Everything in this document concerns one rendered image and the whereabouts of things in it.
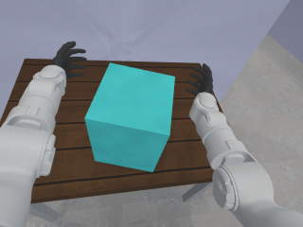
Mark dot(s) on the robot right hand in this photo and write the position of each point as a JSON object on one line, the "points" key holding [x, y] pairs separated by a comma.
{"points": [[206, 81]]}

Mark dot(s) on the left robot upper arm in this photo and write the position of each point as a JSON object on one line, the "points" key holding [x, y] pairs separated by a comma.
{"points": [[25, 154]]}

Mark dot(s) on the carton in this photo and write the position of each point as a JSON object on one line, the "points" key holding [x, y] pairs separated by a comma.
{"points": [[129, 119]]}

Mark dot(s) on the robot left hand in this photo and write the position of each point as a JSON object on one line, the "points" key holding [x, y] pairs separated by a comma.
{"points": [[63, 59]]}

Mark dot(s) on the left robot forearm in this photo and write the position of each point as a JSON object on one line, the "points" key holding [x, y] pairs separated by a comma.
{"points": [[40, 101]]}

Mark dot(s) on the right robot forearm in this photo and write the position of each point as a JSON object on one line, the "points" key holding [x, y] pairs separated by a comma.
{"points": [[221, 144]]}

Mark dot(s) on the right robot upper arm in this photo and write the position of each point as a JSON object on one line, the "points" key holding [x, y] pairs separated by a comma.
{"points": [[246, 191]]}

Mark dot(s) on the table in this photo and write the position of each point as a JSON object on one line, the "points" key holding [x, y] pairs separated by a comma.
{"points": [[75, 173]]}

